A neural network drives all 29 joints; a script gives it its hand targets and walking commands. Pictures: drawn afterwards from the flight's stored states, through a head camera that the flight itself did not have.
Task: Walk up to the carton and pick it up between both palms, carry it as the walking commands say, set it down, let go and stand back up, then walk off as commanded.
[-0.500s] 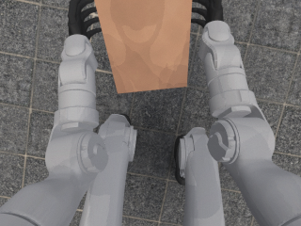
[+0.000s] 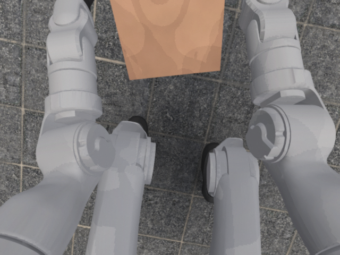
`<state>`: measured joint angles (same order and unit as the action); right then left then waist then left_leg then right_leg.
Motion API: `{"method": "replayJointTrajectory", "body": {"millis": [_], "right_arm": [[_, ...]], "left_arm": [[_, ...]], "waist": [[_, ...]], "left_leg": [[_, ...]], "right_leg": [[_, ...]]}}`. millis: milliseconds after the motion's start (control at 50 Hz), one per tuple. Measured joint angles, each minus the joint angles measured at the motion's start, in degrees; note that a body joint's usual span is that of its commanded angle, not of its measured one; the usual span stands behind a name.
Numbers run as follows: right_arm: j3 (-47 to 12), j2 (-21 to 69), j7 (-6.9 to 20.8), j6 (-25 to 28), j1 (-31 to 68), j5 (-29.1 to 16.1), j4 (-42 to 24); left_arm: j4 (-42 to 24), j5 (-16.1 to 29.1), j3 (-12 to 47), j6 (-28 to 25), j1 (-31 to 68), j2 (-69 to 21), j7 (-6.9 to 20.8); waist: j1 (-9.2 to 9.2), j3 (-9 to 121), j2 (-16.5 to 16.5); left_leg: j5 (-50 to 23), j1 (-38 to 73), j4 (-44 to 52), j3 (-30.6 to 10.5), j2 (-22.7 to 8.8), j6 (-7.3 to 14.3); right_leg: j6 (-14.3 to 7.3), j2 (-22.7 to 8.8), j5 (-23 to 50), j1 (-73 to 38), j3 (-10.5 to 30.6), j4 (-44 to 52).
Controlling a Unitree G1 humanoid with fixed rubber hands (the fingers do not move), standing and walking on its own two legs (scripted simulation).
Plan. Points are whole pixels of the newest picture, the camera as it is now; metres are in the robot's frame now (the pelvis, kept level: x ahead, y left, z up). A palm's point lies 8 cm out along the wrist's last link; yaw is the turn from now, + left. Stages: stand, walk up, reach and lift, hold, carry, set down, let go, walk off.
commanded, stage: set down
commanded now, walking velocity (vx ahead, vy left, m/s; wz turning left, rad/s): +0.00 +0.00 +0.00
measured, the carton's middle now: (167, 3) +0.56 +0.10 -0.26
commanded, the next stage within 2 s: none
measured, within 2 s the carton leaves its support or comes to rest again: neither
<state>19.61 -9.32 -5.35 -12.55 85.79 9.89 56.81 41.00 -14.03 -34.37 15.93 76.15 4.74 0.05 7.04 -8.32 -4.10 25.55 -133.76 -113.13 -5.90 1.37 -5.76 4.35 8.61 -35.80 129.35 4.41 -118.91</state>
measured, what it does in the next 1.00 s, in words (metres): stands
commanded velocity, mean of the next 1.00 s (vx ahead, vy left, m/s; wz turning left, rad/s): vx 0.00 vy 0.00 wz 0.00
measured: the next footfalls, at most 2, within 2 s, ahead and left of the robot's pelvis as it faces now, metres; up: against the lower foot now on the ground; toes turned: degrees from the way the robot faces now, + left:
none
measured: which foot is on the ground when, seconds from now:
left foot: down 0.00-1.00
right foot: down 0.00-1.00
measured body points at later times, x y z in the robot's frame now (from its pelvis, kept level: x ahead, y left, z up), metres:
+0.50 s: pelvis +0.02 +0.00 +0.00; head +0.39 +0.02 +0.25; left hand +0.54 +0.25 -0.16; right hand +0.61 -0.04 -0.16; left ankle +0.13 +0.15 -0.37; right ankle +0.09 -0.13 -0.37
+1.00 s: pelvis +0.02 +0.00 +0.00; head +0.40 +0.02 +0.24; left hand +0.55 +0.25 -0.17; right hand +0.62 -0.04 -0.17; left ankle +0.13 +0.15 -0.37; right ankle +0.09 -0.13 -0.37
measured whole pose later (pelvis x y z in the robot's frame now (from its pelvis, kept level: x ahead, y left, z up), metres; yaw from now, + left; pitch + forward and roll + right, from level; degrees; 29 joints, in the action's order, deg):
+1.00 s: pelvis +0.02 +0.00 +0.00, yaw +0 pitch +50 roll +0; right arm 22.1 -8.0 -1.8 -7.3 87.4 13.8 57.0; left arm 43.3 -13.3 -38.3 9.8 76.5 6.6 3.8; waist 6.8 -7.9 -1.9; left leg 29.4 -135.2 -114.9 -5.3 1.1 -5.3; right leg 4.5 8.5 -39.7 130.2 5.0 -120.2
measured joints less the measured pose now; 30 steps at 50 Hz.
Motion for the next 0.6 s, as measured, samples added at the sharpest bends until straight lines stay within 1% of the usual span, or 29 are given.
{"method": "replayJointTrajectory", "body": {"millis": [140,320,600], "right_arm": [[0.9,0.6,1.0,0.5,0.4,1.6,-0.7],[1.9,1.6,1.6,1.4,0.1,2.7,-1.7],[2.3,2.0,2.4,3.0,0.3,3.5,-1.4]], "left_arm": [[0.3,0.1,-1.0,-0.5,0.2,0.6,1.3],[0.4,0.6,-1.7,-1.9,-0.3,1.2,2.3],[0.8,1.0,-2.7,-3.8,-0.6,1.6,3.4]], "waist": [[0.06,-0.3,0.9],[-0.07,0.3,1.1],[-0.25,1.0,1.5]], "left_leg": [[0.9,-0.2,-0.8,0.2,0.0,0.0],[1.9,-0.7,-1.1,0.1,-0.1,-0.2],[3.0,-1.3,-1.4,0.2,-0.2,-0.2]], "right_leg": [[0.0,0.0,-0.9,0.2,0.2,-0.9],[-0.3,0.0,-1.9,0.7,0.1,-1.3],[-0.4,0.0,-3.0,1.1,0.1,-1.2]]}}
